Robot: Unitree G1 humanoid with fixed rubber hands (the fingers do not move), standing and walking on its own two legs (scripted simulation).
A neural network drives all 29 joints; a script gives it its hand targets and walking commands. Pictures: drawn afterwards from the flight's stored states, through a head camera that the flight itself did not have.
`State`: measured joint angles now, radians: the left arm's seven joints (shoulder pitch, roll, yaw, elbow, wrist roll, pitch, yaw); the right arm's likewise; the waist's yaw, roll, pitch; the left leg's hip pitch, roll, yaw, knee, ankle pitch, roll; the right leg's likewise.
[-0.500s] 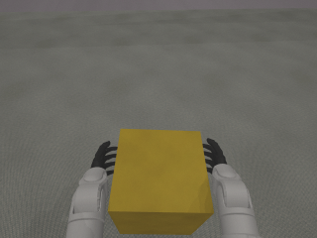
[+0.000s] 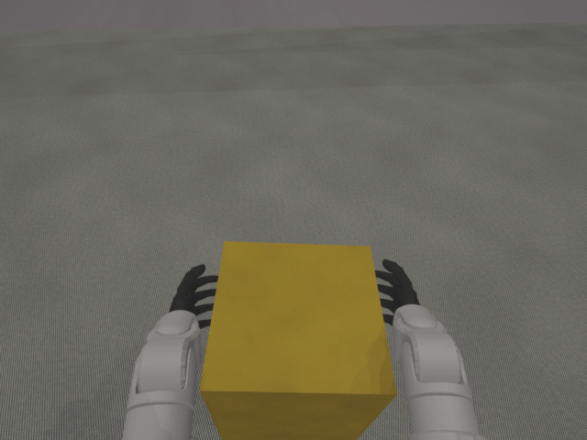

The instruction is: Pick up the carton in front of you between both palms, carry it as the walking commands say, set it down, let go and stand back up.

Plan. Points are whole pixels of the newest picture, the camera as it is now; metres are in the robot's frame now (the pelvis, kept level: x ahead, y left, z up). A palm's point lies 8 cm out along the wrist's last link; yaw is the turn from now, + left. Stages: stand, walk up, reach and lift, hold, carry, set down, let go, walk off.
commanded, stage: carry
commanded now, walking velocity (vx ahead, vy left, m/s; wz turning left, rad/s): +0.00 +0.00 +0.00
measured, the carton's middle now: (293, 347) +0.28 +0.00 -0.04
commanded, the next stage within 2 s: hold in 0.42 s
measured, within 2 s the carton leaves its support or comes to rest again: neither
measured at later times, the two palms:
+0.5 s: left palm (189, 327) +0.27 +0.14 +0.04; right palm (414, 322) +0.27 -0.16 +0.04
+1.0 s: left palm (212, 314) +0.31 +0.12 +0.01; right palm (423, 337) +0.26 -0.18 +0.02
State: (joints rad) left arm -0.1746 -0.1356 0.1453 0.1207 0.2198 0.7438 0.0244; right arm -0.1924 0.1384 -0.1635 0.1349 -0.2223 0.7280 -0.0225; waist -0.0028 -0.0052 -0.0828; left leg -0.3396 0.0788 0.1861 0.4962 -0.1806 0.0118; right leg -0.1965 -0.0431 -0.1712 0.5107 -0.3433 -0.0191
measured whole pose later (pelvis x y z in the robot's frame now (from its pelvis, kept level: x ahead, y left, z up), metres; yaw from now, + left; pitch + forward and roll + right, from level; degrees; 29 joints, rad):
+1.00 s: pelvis -0.05 +0.04 -0.01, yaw -10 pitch -4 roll +0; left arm -0.55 -0.20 0.48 0.52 0.41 0.54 -0.01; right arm -0.60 0.16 -0.54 0.62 -0.46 0.48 0.07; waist 0.00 -0.03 0.13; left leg -0.32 -0.03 -0.01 0.60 -0.20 0.01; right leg -0.26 0.01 0.05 0.64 -0.31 -0.01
